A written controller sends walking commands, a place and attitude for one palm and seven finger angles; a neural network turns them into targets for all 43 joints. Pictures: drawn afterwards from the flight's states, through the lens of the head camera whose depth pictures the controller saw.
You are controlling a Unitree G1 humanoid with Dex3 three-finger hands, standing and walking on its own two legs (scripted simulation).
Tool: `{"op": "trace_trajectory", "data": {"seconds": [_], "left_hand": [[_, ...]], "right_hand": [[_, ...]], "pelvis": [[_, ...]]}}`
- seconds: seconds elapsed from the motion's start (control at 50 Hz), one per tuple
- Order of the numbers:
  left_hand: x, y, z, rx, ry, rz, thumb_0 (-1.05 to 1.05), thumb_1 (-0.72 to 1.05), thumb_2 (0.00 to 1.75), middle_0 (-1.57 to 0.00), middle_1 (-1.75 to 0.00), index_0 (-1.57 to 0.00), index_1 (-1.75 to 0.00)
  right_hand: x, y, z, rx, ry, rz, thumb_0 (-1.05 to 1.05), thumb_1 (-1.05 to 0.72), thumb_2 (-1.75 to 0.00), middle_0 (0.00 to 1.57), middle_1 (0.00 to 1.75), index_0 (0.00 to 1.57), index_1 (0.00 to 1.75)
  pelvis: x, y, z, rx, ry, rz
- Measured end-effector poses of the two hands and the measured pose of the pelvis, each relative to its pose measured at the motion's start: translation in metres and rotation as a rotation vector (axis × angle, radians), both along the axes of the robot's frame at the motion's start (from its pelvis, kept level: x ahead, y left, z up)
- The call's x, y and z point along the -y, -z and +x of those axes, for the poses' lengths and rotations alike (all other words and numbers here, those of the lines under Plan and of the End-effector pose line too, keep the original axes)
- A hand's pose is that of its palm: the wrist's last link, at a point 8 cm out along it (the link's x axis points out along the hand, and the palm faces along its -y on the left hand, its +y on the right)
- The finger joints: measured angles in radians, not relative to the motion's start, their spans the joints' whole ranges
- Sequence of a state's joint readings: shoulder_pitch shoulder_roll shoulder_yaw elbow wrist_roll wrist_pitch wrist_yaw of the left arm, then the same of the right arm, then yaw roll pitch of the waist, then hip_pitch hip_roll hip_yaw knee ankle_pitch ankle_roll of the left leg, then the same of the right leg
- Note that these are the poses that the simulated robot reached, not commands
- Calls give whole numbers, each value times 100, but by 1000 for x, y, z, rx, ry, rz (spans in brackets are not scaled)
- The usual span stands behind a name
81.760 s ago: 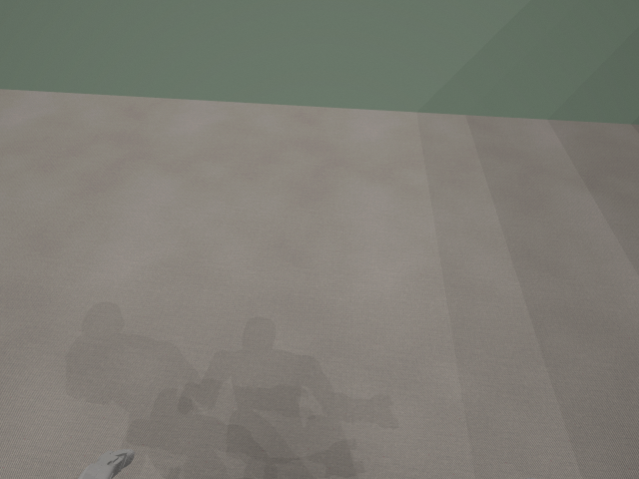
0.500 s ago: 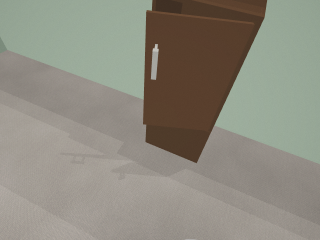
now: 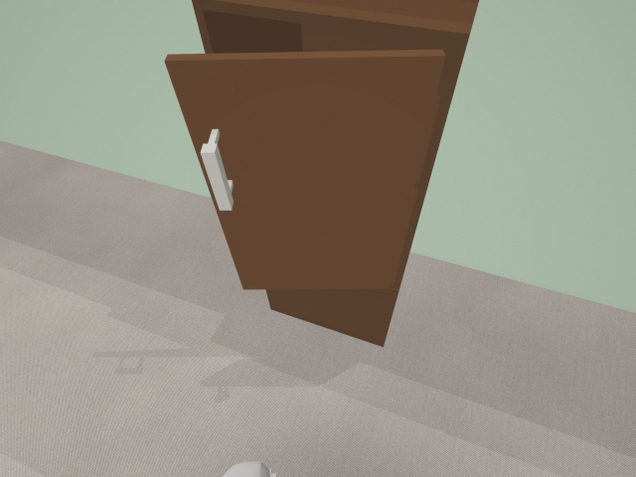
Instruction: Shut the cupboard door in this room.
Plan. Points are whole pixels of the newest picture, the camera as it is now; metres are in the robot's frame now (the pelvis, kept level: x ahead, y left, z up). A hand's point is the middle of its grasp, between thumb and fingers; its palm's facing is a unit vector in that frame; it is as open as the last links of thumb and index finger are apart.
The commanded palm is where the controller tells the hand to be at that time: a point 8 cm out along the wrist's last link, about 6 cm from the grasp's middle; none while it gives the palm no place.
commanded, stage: come to a stop and stand still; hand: left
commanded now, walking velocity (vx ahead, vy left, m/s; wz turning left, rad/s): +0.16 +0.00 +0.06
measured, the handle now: (220, 170) +0.55 +0.18 +0.05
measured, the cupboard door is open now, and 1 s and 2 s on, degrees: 20 20 20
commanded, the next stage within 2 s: look again from close up in 1.66 s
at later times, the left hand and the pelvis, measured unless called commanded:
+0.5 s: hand out of the picture +0.07 +0.18 -0.18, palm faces +0.04 -0.97 -0.24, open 7.3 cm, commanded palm none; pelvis +0.06 +0.00 -0.01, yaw -1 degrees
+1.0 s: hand out of the picture +0.11 +0.19 -0.17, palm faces +0.02 -0.98 -0.18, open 7.3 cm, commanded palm none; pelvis +0.03 +0.02 -0.01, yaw -1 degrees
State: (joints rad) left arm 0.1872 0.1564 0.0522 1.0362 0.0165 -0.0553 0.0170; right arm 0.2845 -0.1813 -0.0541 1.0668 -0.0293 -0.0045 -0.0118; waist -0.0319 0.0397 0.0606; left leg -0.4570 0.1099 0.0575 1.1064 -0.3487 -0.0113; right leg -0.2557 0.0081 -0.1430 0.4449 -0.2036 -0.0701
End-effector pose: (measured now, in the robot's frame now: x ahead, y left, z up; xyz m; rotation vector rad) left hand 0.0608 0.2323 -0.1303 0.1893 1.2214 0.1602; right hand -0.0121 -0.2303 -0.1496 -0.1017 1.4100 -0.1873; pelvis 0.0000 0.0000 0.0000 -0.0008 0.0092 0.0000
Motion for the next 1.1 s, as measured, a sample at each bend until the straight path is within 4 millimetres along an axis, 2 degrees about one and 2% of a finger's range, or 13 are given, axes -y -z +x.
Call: {"op": "trace_trajectory", "data": {"seconds": [0.1, 0.18, 0.24, 0.32, 0.42, 0.56, 0.64, 0.7, 0.8, 0.92, 1.0, 1.1], "left_hand": [[11, 4, 0, -49, -29, -27, -1, 94, 90, -20, -30, -20, -30], [21, 15, -2, -103, -56, -69, -1, 93, 90, -20, -30, -20, -30], [26, 26, -2, -147, -80, -96, 0, 92, 90, -20, -30, -20, -30], [29, 29, 4, -178, -89, -104, 0, 91, 90, -20, -30, -20, -30], [16, 25, 6, -197, -71, -63, 1, 92, 90, -20, -30, -20, -30], [-6, 11, 8, -152, -31, 47, 0, 91, 90, -20, -30, -20, -30], [-12, 4, 14, -76, -21, 90, 0, 91, 90, -20, -30, -20, -30], [-12, 3, 24, -2, -17, 96, 0, 91, 90, -20, -30, -20, -30], [-6, 10, 40, 73, 19, 50, 0, 91, 90, -20, -30, -20, -30], [-1, 19, 47, 107, 28, -35, 0, 91, 90, -20, -30, -20, -30], [-8, 16, 37, 97, 21, -53, 0, 92, 90, -20, -30, -20, -30], [-26, 17, 9, 32, 16, -49, 0, 92, 90, -20, -30, -20, -30]], "right_hand": [[7, -10, 88, 145, -54, -17, 0, -91, -90, 20, 30, 20, 30], [-2, -14, 142, 216, -97, -21, 0, -91, -90, 20, 30, 19, 30], [-13, -13, 169, 247, -119, -24, 0, -91, -90, 20, 30, 20, 30], [-24, -14, 184, 236, -132, -21, 0, -91, -90, 20, 30, 20, 30], [-21, -7, 174, 195, -113, -20, 0, -91, -90, 20, 30, 20, 30], [8, 8, 130, 122, -75, -26, 0, -90, -90, 21, 30, 20, 30], [23, 9, 110, 150, -65, -43, 0, -91, -90, 20, 30, 20, 30], [27, 10, 98, 152, -44, -51, 0, -91, -90, 20, 30, 20, 30], [19, 5, 88, 171, -18, -52, 0, -91, -90, 20, 30, 20, 30], [-8, -8, 76, 172, -37, -51, 0, -91, -90, 20, 30, 20, 30], [-18, -15, 68, 163, -50, -63, 1, -93, -90, 20, 30, 20, 30], [-32, -17, 59, 152, -56, -63, 1, -93, -90, 20, 30, 20, 30]], "pelvis": [[6, -3, 32, -5, -8, -17], [3, 0, 56, 10, 0, -29], [-2, 5, 72, 24, 0, -33], [-4, 5, 79, 21, 7, -12], [-5, 7, 70, 4, 19, 0], [5, 10, 53, 10, 15, -1], [9, 14, 51, 27, 0, 3], [9, 17, 51, 45, 3, 2], [6, 19, 46, 59, 1, -13], [-6, 14, 35, 66, 9, -12], [-18, 9, 26, 57, 14, -23], [-34, 5, 18, 45, 15, -28]]}}
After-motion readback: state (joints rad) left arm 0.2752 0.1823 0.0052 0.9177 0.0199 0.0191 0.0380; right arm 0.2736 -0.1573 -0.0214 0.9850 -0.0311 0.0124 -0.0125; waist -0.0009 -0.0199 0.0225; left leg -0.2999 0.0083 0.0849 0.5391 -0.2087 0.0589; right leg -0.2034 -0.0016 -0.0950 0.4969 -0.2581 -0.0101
